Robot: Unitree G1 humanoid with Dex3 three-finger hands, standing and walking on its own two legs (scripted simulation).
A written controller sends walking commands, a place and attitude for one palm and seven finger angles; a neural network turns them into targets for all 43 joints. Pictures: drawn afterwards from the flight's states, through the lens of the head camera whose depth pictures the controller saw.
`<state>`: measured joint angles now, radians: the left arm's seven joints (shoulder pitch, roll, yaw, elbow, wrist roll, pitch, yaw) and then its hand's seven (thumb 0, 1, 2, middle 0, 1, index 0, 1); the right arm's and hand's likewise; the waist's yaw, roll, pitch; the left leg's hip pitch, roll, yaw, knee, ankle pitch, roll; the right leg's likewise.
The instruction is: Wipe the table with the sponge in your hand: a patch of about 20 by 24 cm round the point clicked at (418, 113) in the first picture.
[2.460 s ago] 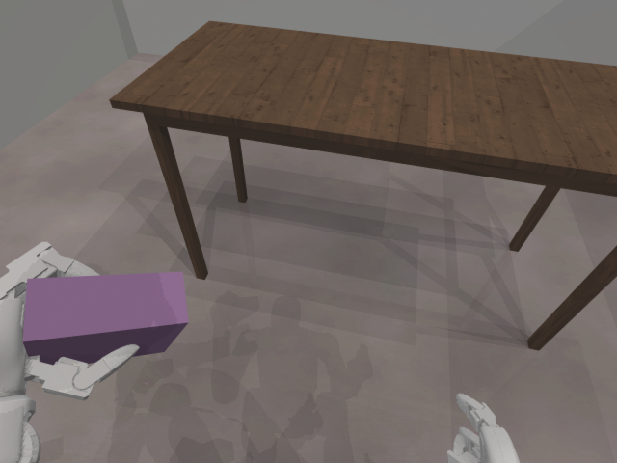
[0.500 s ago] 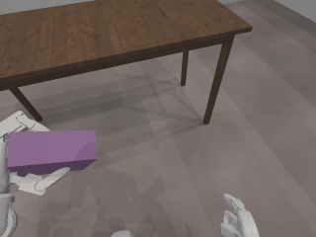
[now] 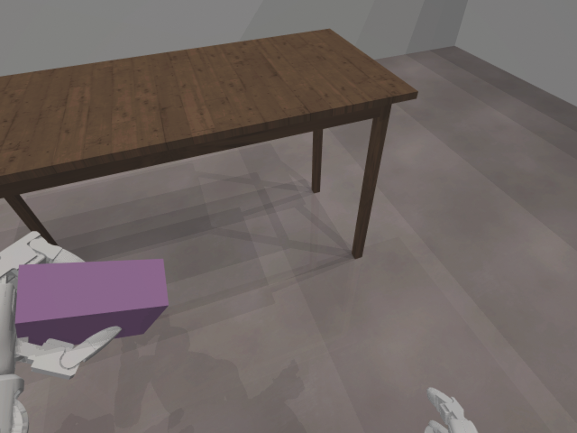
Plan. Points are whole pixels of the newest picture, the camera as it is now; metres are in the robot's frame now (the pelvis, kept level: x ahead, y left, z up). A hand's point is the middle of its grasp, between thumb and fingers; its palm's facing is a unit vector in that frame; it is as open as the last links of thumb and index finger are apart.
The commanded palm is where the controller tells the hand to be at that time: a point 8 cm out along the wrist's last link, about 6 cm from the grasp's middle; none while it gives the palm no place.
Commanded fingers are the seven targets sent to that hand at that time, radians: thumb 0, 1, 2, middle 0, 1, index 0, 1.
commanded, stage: take the last steps up to it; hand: left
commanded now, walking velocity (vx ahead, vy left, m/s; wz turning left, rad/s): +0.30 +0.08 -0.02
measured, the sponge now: (113, 303) +0.22 +0.21 +0.15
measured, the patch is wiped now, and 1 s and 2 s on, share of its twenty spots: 0.00 0.00 0.00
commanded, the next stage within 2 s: none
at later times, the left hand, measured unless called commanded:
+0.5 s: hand (116, 237) +0.29 +0.22 +0.18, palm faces +0.41 -0.80 -0.44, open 9.5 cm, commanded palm +0.24 +0.27 +0.18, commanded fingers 0.00 0.10 1.30 -1.20 -1.60 -1.20 -1.60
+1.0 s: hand (160, 177) +0.42 +0.21 +0.16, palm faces +0.41 -0.79 -0.46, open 9.5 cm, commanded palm +0.36 +0.26 +0.18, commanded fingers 0.00 0.10 1.30 -1.20 -1.60 -1.20 -1.60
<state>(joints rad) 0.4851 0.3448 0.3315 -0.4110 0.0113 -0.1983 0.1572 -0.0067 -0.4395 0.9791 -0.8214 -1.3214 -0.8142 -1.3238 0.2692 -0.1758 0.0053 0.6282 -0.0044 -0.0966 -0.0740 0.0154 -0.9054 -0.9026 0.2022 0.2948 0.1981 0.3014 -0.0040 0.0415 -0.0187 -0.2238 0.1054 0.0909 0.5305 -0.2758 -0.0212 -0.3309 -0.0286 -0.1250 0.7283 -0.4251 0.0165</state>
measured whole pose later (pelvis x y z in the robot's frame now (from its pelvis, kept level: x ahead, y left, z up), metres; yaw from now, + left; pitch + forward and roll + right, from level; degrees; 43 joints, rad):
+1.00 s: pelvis +0.20 -0.02 -0.01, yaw +0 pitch -1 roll +1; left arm 0.42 0.32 0.34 -0.44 -0.01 -0.22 0.14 -0.01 -0.44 0.98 -0.82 -1.32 -0.81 -1.33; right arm 0.19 -0.22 -0.01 0.70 0.00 -0.05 -0.05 0.02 -0.90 -0.90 0.21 0.30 0.20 0.30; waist 0.02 0.05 0.08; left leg -0.45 0.06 0.05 1.15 -0.43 -0.01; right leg -0.32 -0.09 -0.17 0.65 -0.31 -0.03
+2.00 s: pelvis +0.38 +0.03 -0.01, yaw -1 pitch -2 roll +1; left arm 0.43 0.41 0.38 -0.51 -0.01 -0.24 0.17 -0.01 -0.44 0.99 -0.82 -1.32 -0.82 -1.33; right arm 0.18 -0.21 -0.05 0.58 0.01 -0.06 -0.08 0.01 -0.91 -0.90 0.20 0.29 0.20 0.30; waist 0.00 -0.04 0.07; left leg -0.32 0.07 0.15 0.59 -0.24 0.02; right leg -0.36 -0.07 -0.08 0.96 -0.53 0.02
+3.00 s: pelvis +0.35 -0.01 +0.00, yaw -2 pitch -3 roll +0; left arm 0.49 0.35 0.32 -0.51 -0.04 -0.15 0.14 -0.01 -0.45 0.99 -0.82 -1.33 -0.82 -1.33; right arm 0.19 -0.16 0.04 0.59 0.00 -0.05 -0.04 0.01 -0.90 -0.90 0.21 0.30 0.20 0.30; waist 0.02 0.03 0.07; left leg -0.37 0.07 0.05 0.71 -0.35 -0.03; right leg -0.25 0.00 -0.11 0.54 -0.25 -0.06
